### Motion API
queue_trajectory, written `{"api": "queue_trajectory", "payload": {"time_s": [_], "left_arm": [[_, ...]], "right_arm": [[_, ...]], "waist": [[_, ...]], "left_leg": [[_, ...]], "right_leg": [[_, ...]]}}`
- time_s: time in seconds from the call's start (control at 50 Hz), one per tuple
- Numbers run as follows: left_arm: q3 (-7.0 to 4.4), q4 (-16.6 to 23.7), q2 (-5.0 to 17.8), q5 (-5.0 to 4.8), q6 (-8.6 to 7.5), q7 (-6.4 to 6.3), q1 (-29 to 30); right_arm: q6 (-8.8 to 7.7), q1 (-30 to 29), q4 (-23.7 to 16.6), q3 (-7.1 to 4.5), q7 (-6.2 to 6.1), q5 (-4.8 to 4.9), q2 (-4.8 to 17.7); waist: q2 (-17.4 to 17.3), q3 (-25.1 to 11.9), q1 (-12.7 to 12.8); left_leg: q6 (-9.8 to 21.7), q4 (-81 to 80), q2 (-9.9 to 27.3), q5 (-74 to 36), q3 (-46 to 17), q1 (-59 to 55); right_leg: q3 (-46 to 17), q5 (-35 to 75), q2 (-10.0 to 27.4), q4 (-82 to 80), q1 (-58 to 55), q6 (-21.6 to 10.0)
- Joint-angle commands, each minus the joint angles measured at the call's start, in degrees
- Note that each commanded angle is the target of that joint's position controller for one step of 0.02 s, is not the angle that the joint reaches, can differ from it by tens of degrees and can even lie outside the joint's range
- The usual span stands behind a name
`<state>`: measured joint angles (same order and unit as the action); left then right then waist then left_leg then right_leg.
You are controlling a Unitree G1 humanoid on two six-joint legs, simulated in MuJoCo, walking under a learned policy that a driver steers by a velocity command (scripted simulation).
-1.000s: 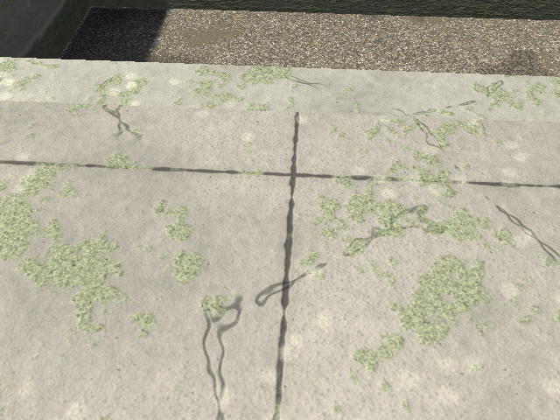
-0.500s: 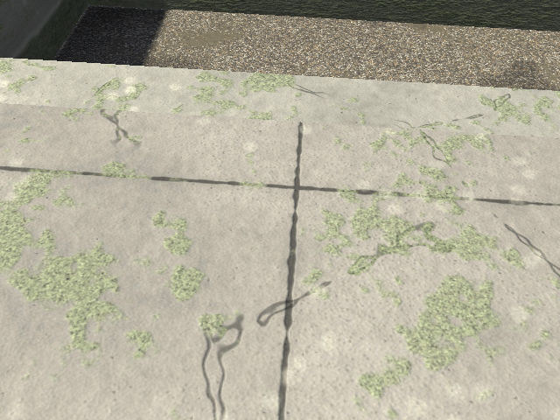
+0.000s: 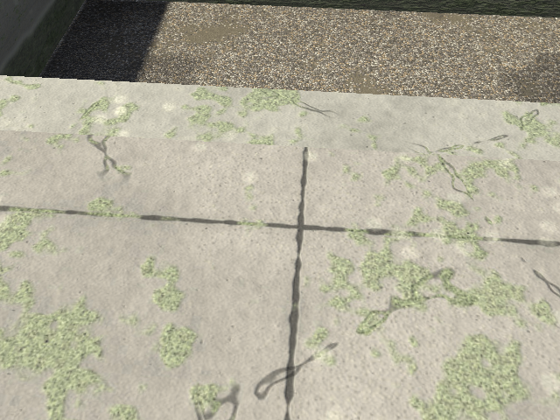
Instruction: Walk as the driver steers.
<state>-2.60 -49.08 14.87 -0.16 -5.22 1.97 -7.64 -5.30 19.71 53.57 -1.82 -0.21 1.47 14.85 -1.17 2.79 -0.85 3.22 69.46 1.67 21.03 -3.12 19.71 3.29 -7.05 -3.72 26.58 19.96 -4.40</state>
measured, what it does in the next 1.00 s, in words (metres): walks ahead: left foot, then right foot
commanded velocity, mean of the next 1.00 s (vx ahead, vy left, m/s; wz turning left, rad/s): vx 0.50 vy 0.00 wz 0.00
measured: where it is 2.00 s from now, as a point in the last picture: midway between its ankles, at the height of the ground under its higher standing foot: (259, 213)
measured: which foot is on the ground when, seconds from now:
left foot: up 0.00-0.38, down 0.40-0.96, up 0.98-1.00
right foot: down 0.00-0.42, up 0.44-0.94, down 0.96-1.00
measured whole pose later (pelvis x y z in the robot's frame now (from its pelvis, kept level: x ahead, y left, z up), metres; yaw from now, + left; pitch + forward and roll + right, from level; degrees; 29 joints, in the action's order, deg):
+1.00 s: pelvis +0.55 +0.05 -0.01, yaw -1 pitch +2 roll +0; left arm -2.5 -47.2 14.5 -0.5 -5.8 2.4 -0.8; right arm -3.1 22.7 55.7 -2.7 -0.5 0.4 15.4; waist -0.3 2.0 -2.8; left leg 1.3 44.5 -0.2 27.3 -0.5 4.2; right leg 3.0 -6.3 -0.6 31.7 27.5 -4.3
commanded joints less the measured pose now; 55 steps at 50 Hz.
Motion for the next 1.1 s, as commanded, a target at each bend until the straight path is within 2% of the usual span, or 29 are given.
{"api": "queue_trajectory", "payload": {"time_s": [0.02,0.06,0.12,0.2,0.28,0.34,0.36,0.38,0.4,0.42,0.44,0.46,0.48,0.5,0.52,0.56,0.62,0.74,0.84,0.9,0.92,0.94,0.96,0.98,1.0,1.02,1.04,1.06,1.1], "left_arm": [[-0.82,1.8,4.4,0.65,-1.41,0.26,0.8],[-0.93,0.6,5.4,0.25,-1.75,0.02,-0.5],[-1.56,-0.8,8.3,0.27,-1.70,-1.24,-4.0],[-1.79,-2.2,9.9,-0.57,-0.97,-2.12,-8.1],[-1.98,-4.2,10.5,-1.27,0.02,-2.10,-12.4],[-2.33,-4.7,11.2,-1.24,1.11,-2.14,-12.7],[-2.37,-4.5,11.4,-1.21,1.53,-2.16,-11.8],[-1.99,-4.3,10.5,-0.93,1.89,-2.13,-11.2],[-0.81,-3.3,7.5,0.05,1.90,-2.12,-11.6],[1.09,-1.7,1.3,0.44,0.61,-1.72,-17.0],[0.51,-2.6,4.5,-0.63,-0.75,-1.56,-15.9],[-0.70,-1.5,9.2,-2.26,-1.57,-1.26,-11.5],[-0.66,-0.8,9.0,-2.39,-1.76,-1.38,-8.2],[-0.77,-0.6,8.4,-1.54,-1.52,-1.63,-6.4],[-1.09,-0.8,8.0,-0.98,-0.86,-1.79,-6.7],[-0.83,-1.3,5.8,-0.65,0.42,-1.82,-7.9],[-0.84,0.1,5.1,-0.11,1.10,-2.02,-4.3],[-0.13,3.5,3.0,-0.35,0.37,-1.11,7.2],[0.13,6.4,3.5,-0.87,-0.46,0.38,13.9],[-0.61,6.2,5.4,-0.89,-0.88,1.05,11.3],[-1.39,5.0,6.8,-0.80,-0.91,0.91,6.9],[-2.79,2.1,9.2,-0.72,-0.83,0.51,-2.0],[-3.97,-0.3,12.8,-0.03,-0.65,-0.13,-12.8],[-4.95,-1.7,16.9,0.05,-0.21,-0.26,-17.5],[-3.36,-1.6,11.5,-0.65,-0.11,-0.29,-16.6],[-2.66,-0.8,9.4,-0.74,-0.21,-0.50,-11.6],[-2.20,0.2,7.9,-0.45,-0.30,-0.56,-7.1],[-1.72,0.5,6.2,-0.03,-0.46,-0.37,-4.2],[-1.27,0.1,4.8,0.70,-0.83,-0.14,-2.7]], "right_arm": [[0.13,3.5,-3.2,-1.50,-0.44,-0.16,4.2],[1.08,1.7,-4.3,-1.54,-0.80,-0.65,4.0],[1.09,-5.4,-7.1,-1.65,-1.03,-1.56,4.7],[0.33,-13.7,-9.2,-1.12,-0.37,-1.24,3.6],[-0.05,-19.5,-11.4,-0.80,0.83,-0.43,3.9],[-0.62,-19.0,-12.4,-1.22,1.68,-0.28,5.7],[-0.80,-16.0,-11.8,-1.66,1.78,-0.28,6.5],[-0.92,-9.1,-9.8,-2.85,1.59,-0.42,8.6],[-0.94,1.4,-7.3,-4.35,1.15,-0.81,12.6],[-0.40,7.2,-5.9,-5.96,1.03,-1.62,19.5],[-0.41,8.7,-5.7,-4.66,1.41,-1.34,14.3],[-0.65,3.8,-6.7,-3.53,1.49,-1.36,11.1],[-0.64,-0.7,-7.9,-2.92,1.46,-1.54,9.2],[-0.67,-4.0,-8.3,-2.37,1.63,-1.70,7.5],[-0.90,-5.8,-8.4,-1.94,1.72,-2.02,6.2],[-1.31,-5.6,-7.8,-2.04,1.88,-1.92,6.3],[-1.44,-3.0,-6.1,-2.56,1.31,-1.65,7.9],[-0.51,1.8,-3.2,-2.55,0.02,-1.08,8.6],[0.89,5.6,-0.3,-2.94,-0.38,-0.69,9.1],[1.70,4.1,-0.2,-3.44,-0.76,-0.63,10.2],[2.01,3.1,-0.4,-3.56,-0.82,-0.69,10.6],[2.38,2.3,-0.8,-3.16,-0.85,-0.90,9.7],[2.31,2.5,-2.1,-2.31,-0.92,-1.70,8.3],[0.95,9.8,-2.5,-0.05,-0.01,-1.78,0.4],[-0.58,6.6,-1.8,-0.93,0.22,-0.51,4.9],[-1.60,1.0,-3.8,-2.05,0.47,1.15,8.7],[-1.95,-2.3,-4.6,-2.03,0.19,1.22,8.7],[-1.76,-4.0,-4.8,-2.40,-0.17,0.27,8.2],[-0.36,-1.8,-4.4,-2.50,-0.31,-0.42,6.0]], "waist": [[5.0,-3.2,-1.5],[5.2,-1.1,-1.9],[3.8,0.6,-0.2],[2.8,0.8,2.9],[3.3,1.5,5.2],[4.4,0.6,3.7],[5.0,-0.7,1.7],[4.3,-4.6,-1.9],[0.3,-13.0,-5.7],[-15.1,-19.8,-4.0],[-14.3,-22.6,-5.3],[-9.2,-14.5,-4.7],[-5.5,-10.3,-3.2],[-3.2,-6.4,-1.9],[-3.9,-5.0,-0.2],[-4.0,-4.4,1.1],[-2.0,-2.5,1.0],[-2.3,0.4,-2.3],[-2.2,2.6,-3.5],[-3.6,0.1,-0.8],[-4.6,-2.9,1.8],[-3.8,-8.2,6.1],[0.5,-16.3,9.7],[15.1,-24.1,6.1],[12.2,-23.7,8.1],[10.1,-14.4,7.3],[5.5,-9.6,5.4],[3.5,-5.8,3.7],[5.4,-4.8,0.6]], "left_leg": [[-0.2,-0.1,6.7,-5.0,-2.6,9.5],[-1.6,-4.3,7.5,-6.2,-1.4,10.8],[-3.9,-13.8,8.4,-15.5,-0.9,16.6],[-4.8,-28.9,6.1,-25.2,1.4,15.0],[-4.3,-36.4,4.6,-23.8,1.8,14.6],[-1.9,-39.7,3.5,-17.2,2.2,11.7],[-1.0,-41.1,2.3,-15.6,3.4,7.3],[0.5,-42.4,0.5,-14.4,4.9,-1.8],[3.5,-41.0,5.7,-15.1,-0.6,-17.4],[12.4,-45.3,19.3,-8.7,-26.0,-38.4],[14.5,-53.1,21.4,-1.0,-39.3,-40.1],[11.8,-53.3,19.8,0.2,-31.6,-34.1],[10.1,-53.9,17.4,-3.6,-23.7,-27.0],[9.4,-55.9,15.0,-8.5,-18.3,-20.4],[8.5,-57.7,13.0,-12.3,-14.4,-16.2],[8.9,-60.1,11.5,-18.4,-10.3,-12.8],[9.6,-61.7,11.2,-26.4,-6.2,-13.6],[7.5,-63.6,8.8,-24.1,-0.1,-14.8],[7.5,-60.2,12.5,-27.4,-0.7,-24.2],[6.2,-54.6,13.6,-40.1,-0.6,-27.6],[5.5,-49.5,12.7,-49.8,0.3,-27.3],[4.0,-39.4,9.8,-54.0,2.4,-24.1],[2.2,-23.1,6.8,-40.4,4.1,-11.7],[-2.1,-1.4,-4.4,-1.3,3.9,12.6],[-1.3,6.2,-4.0,12.2,-4.2,19.9],[-0.4,7.4,-0.7,8.4,-3.8,24.0],[-0.3,4.6,2.6,2.8,-2.0,22.4],[-0.7,0.8,4.4,-0.5,-1.1,20.2],[-1.2,-3.2,6.4,-3.8,-1.3,13.9]], "right_leg": [[-19.9,-6.2,15.5,-19.5,-5.9,-9.7],[-16.2,-5.2,15.0,-21.8,-2.1,-10.4],[-14.1,-3.4,15.2,-23.1,-3.4,-10.8],[-9.6,-0.2,13.9,-22.2,-6.8,-8.5],[-9.4,-0.6,16.1,-18.8,-13.8,-7.5],[-10.7,1.6,18.4,-14.4,-18.6,-6.1],[-10.2,6.8,18.1,-11.0,-19.0,-5.2],[-7.9,15.8,15.3,-2.3,-18.0,-3.9],[-4.6,13.6,11.8,13.5,-11.0,-1.9],[-0.3,-8.2,1.8,35.8,12.4,2.7],[-8.4,-25.1,1.1,45.0,20.5,2.6],[-9.8,-21.6,4.6,48.3,25.4,1.2],[-8.2,-16.3,7.8,46.6,24.5,0.7],[-7.4,-12.2,9.8,42.6,22.7,1.0],[-7.7,-9.2,11.4,39.3,19.3,1.2],[-6.9,-6.2,11.7,36.6,16.0,2.2],[-6.6,-0.4,11.7,29.5,20.0,3.7],[-3.8,13.9,9.3,9.9,17.9,4.3],[-3.9,10.2,8.1,3.3,20.2,2.3],[-2.4,4.1,6.0,1.5,13.8,0.1],[-0.6,3.1,4.0,1.1,6.8,-0.9],[0.3,4.9,2.8,0.3,-5.7,-2.6],[-9.4,6.5,11.5,3.0,-24.2,-6.2],[-37.2,-4.3,25.3,-1.6,-44.9,-16.2],[-44.4,-9.7,25.6,-8.0,-44.6,-15.7],[-35.4,-8.4,23.7,-9.4,-36.8,-12.8],[-28.2,-3.7,21.4,-10.9,-28.0,-11.0],[-23.3,1.1,19.2,-12.7,-20.4,-10.0],[-18.5,4.2,16.8,-16.1,-13.0,-9.4]]}}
